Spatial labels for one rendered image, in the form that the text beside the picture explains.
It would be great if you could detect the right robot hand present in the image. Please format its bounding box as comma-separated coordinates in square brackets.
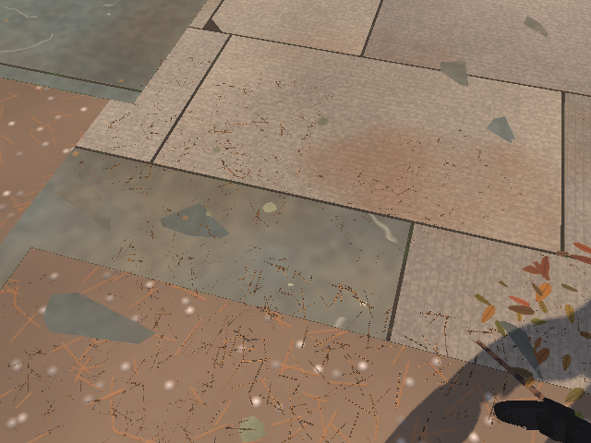
[494, 398, 591, 443]

